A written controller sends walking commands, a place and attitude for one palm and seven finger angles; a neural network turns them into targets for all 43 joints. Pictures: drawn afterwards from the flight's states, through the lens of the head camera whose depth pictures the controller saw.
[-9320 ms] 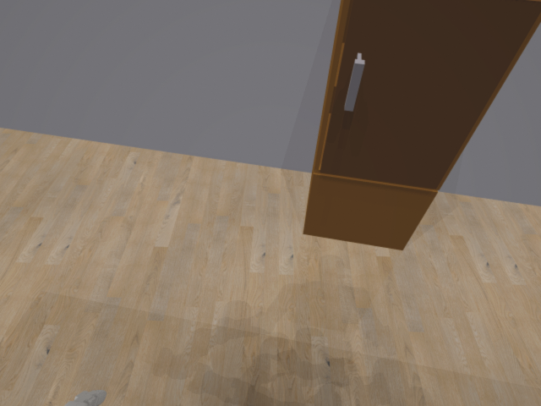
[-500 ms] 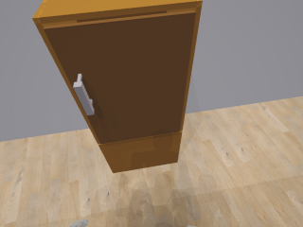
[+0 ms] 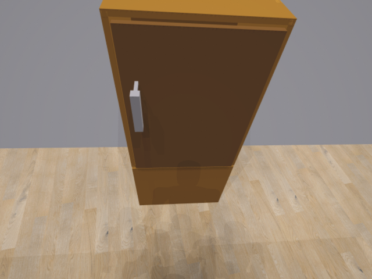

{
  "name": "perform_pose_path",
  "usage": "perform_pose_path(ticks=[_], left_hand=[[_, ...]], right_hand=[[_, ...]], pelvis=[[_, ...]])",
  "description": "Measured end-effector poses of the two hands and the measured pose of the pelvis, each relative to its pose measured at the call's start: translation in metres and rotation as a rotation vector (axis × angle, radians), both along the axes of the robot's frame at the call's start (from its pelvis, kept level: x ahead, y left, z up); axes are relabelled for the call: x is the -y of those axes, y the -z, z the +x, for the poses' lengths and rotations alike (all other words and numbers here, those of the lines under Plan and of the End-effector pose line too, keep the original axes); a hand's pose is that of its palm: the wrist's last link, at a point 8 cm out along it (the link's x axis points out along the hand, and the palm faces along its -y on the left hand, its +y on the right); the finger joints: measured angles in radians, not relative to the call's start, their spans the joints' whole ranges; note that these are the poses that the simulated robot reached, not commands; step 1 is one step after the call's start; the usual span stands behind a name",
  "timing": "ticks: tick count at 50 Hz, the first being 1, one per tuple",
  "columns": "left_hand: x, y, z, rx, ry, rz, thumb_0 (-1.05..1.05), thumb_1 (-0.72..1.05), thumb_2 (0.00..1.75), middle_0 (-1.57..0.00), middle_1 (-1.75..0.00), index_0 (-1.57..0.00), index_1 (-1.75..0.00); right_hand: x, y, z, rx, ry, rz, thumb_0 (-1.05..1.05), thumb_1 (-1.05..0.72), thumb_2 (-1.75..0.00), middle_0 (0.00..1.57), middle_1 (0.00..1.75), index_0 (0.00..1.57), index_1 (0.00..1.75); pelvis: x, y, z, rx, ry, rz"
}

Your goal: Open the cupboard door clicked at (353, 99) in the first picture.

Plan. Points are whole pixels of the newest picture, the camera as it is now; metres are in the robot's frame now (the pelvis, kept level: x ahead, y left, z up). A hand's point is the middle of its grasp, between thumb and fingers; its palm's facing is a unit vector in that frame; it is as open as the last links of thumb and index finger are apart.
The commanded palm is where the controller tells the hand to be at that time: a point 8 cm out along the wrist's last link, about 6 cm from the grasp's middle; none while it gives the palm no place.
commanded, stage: come to a stop and stand still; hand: left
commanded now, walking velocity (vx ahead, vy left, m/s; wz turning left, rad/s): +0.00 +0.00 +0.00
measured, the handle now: (137, 107) +0.54 +0.19 +0.03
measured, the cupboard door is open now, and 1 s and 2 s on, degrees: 0 0 0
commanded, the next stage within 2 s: look again from close up in 0.24 s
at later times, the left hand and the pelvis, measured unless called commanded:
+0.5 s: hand out of the picture +0.00 +0.18 -0.18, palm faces -0.03 -0.98 -0.20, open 7.3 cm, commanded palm none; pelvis -0.02 +0.01 +0.00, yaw -1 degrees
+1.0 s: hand out of the picture +0.08 +0.19 -0.14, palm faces +0.14 -0.97 -0.21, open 7.4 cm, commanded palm +0.10 +0.23 -0.07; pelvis -0.01 +0.00 +0.00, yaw -1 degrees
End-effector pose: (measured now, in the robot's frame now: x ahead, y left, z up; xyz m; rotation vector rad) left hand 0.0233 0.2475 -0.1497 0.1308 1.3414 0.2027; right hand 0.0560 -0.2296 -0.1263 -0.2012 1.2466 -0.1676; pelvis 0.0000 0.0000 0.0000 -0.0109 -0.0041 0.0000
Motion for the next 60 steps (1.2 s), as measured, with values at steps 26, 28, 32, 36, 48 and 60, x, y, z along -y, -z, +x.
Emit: perform_pose_path(ticks=[26, 28, 32, 36, 48, 60], left_hand=[[0.018, -0.005, -0.029, 0.011, 0.103, -0.005, 0.01, 0.92, 0.9, -0.2, -0.3, -0.2, -0.3], [0.016, -0.006, -0.026, 0.016, 0.105, 0.0, 0.01, 0.92, 0.9, -0.2, -0.3, -0.2, -0.3], [0.013, -0.007, -0.022, 0.018, 0.108, 0.001, 0.0, 0.91, 0.9, -0.2, -0.3, -0.2, -0.3], [0.014, -0.005, -0.019, 0.011, 0.11, -0.006, 0.0, 0.91, 0.9, -0.2, -0.3, -0.2, -0.3], [0.015, -0.008, -0.001, 0.044, 0.053, -0.018, 0.01, 0.91, 0.9, -0.2, -0.3, -0.2, -0.3], [0.028, -0.151, 0.141, 1.413, 0.08, -0.018, 0.0, 0.77, 0.84, -0.2, -0.39, -0.21, -0.4]], right_hand=[[-0.014, 0.021, -0.081, -0.091, 0.049, 0.081, 0.01, -0.92, -0.9, 0.19, 0.3, 0.2, 0.3], [-0.016, 0.021, -0.084, -0.102, 0.05, 0.083, 0.01, -0.92, -0.9, 0.19, 0.3, 0.2, 0.3], [-0.017, 0.019, -0.085, -0.114, 0.052, 0.082, 0.01, -0.92, -0.9, 0.2, 0.3, 0.2, 0.3], [-0.014, 0.017, -0.08, -0.113, 0.053, 0.071, 0.01, -0.91, -0.9, 0.2, 0.3, 0.2, 0.3], [0.0, 0.008, -0.042, -0.028, 0.046, 0.024, 0.01, -0.91, -0.9, 0.2, 0.3, 0.2, 0.3], [0.026, -0.018, 0.099, 0.637, -0.138, -0.022, 0.01, -0.91, -0.9, 0.2, 0.3, 0.2, 0.3]], pelvis=[[-0.005, 0.004, -0.021, 0.015, 0.022, 0.007], [-0.005, 0.003, -0.021, 0.011, 0.022, 0.008], [-0.005, 0.002, -0.02, 0.006, 0.025, 0.009], [-0.005, 0.001, -0.017, 0.004, 0.029, 0.008], [-0.006, 0.001, -0.008, 0.0, 0.03, 0.001], [0.013, 0.051, -0.026, -0.188, 0.004, 0.016]])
